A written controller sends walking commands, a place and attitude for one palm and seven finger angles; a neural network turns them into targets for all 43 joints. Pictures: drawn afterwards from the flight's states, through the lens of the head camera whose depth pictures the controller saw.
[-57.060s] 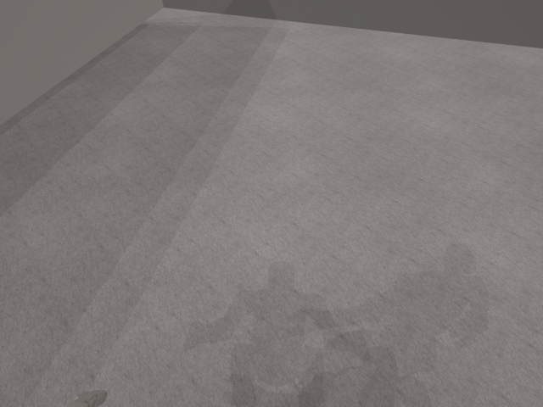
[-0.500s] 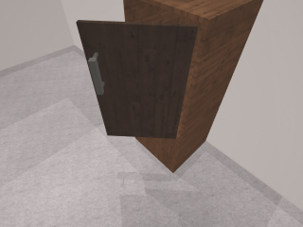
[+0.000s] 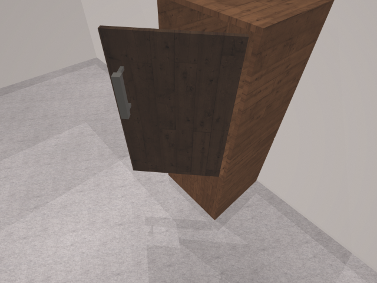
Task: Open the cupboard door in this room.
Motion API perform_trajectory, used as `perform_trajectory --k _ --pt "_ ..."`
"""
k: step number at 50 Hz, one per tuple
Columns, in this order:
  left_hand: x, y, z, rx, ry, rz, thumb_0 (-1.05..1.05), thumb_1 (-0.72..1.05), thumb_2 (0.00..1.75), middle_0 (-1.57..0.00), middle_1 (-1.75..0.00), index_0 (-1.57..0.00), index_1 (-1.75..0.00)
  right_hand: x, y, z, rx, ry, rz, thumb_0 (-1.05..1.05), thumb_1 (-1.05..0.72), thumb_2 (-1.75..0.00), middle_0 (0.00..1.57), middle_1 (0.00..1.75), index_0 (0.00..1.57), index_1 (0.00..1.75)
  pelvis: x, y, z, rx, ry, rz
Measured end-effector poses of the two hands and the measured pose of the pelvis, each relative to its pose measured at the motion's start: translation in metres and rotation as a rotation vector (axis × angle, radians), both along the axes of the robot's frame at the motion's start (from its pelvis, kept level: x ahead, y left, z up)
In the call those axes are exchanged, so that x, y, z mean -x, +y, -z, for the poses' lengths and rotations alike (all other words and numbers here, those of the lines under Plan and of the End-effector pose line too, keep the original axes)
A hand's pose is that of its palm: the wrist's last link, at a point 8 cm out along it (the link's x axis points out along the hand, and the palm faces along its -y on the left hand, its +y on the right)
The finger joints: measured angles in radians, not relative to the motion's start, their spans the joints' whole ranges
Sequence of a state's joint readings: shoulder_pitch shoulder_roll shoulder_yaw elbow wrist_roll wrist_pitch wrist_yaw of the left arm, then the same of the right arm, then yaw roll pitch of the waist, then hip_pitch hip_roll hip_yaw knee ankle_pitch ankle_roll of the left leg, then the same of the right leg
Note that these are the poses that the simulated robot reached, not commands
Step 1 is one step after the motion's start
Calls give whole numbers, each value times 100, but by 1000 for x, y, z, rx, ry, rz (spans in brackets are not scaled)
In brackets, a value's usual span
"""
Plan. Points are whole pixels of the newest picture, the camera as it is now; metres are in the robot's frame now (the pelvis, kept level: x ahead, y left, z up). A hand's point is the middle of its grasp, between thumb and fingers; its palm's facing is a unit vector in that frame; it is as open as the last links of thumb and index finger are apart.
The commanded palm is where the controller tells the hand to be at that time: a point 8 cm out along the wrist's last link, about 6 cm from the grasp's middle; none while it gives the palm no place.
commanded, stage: come to a stop and stand still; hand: left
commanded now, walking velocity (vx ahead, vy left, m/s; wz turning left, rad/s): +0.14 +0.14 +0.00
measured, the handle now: (123, 93) +0.59 +0.24 +0.09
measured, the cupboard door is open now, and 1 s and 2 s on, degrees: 43 43 43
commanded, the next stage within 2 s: look again from close up in 1.32 s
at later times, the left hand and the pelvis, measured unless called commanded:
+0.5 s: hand out of the picture +0.05 +0.19 -0.17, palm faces +0.00 -0.97 -0.23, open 7.3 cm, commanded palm none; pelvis +0.01 +0.01 +0.00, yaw -2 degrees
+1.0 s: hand out of the picture +0.00 +0.14 -0.16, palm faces -0.01 -0.97 -0.23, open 7.3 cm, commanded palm none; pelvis -0.01 -0.03 +0.00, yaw -1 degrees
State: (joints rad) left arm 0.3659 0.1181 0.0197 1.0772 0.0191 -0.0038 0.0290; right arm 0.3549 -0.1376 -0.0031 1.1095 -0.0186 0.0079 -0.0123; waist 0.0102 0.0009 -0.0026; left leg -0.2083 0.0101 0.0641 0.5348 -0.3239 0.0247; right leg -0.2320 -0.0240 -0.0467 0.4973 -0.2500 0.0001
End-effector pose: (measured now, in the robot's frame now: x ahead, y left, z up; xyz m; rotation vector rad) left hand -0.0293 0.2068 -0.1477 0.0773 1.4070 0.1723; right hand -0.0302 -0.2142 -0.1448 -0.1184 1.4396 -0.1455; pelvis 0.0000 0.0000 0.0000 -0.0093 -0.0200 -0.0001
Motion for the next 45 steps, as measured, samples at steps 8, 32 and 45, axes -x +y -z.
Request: perform_trajectory --k 8,32,45 --pt "-9 22 7 5 54 2 1 91 90 -20 -30 -20 -30 -11 14 -8 50 -9 18 1 -91 -90 20 29 20 30 -20 19 1 -13 5 15" --pt "-74 20 -14 -97 -134 117 1 92 90 -20 -30 -20 -30 -32 -7 9 0 -134 36 2 -92 -90 20 30 20 30 -1 0 3 -17 -11 29" --pt "-40 -4 -20 -90 -83 110 1 91 90 -20 -30 -20 -30 -21 -34 7 -19 -123 2 1 -91 -90 20 30 20 30 10 -26 -2 -31 -5 27"
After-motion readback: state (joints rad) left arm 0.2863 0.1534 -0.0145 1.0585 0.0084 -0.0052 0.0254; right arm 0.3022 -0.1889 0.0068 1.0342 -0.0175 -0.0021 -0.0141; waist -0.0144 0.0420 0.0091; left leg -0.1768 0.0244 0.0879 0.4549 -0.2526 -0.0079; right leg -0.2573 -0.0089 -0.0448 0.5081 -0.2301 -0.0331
